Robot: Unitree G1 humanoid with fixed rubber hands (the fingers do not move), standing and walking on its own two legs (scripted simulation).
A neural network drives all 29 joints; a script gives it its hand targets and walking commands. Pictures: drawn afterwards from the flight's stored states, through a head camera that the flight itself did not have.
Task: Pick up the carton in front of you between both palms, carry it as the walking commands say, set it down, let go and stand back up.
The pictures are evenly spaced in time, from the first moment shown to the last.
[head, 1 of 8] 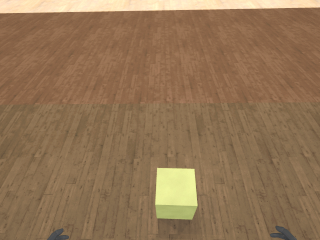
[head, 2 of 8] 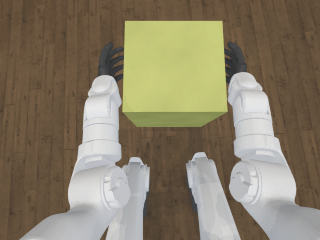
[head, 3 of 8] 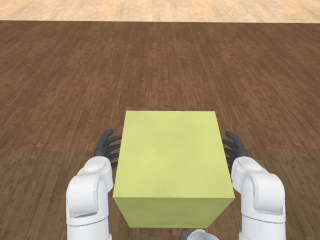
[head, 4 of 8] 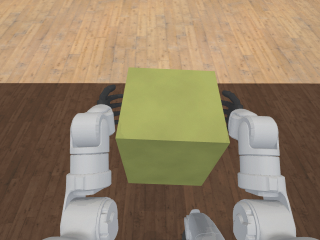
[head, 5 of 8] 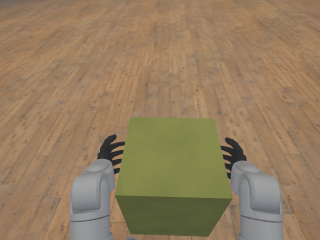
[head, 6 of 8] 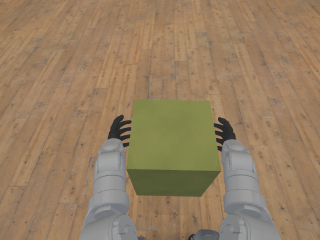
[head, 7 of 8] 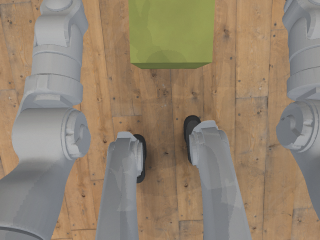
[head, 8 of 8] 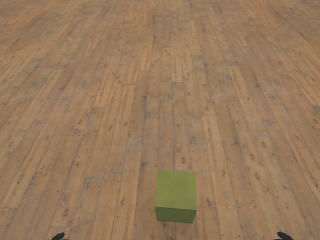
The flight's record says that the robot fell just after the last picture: no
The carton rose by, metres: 0.68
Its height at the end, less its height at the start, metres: -0.26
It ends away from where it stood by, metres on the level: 5.51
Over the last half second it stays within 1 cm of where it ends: yes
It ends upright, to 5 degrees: yes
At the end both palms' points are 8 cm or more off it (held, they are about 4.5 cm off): yes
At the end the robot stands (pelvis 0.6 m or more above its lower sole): yes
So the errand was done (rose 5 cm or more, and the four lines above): yes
